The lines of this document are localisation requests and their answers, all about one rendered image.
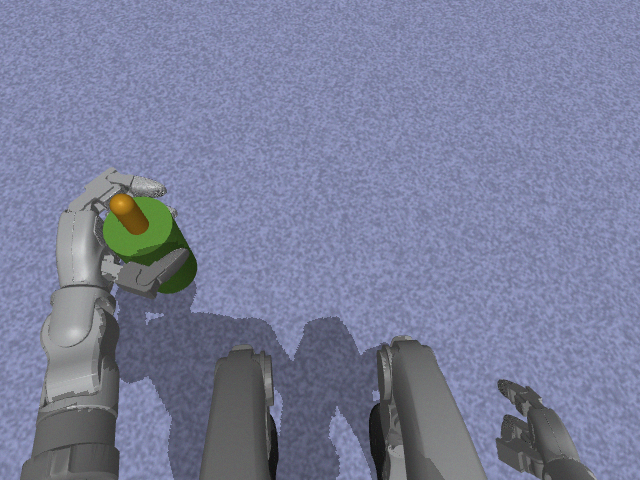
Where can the right robot arm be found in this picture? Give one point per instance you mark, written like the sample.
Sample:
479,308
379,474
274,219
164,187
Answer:
566,469

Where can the right robot hand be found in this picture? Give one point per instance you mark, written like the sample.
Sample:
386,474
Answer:
528,447

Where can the bottle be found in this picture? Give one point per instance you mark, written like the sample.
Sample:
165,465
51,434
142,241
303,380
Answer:
142,230

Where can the left robot hand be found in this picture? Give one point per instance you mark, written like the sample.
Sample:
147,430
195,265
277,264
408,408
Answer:
82,255

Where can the left robot arm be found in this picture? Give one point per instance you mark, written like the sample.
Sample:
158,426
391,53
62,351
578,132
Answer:
76,421

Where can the right robot foot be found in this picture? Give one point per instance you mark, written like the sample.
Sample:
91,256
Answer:
377,443

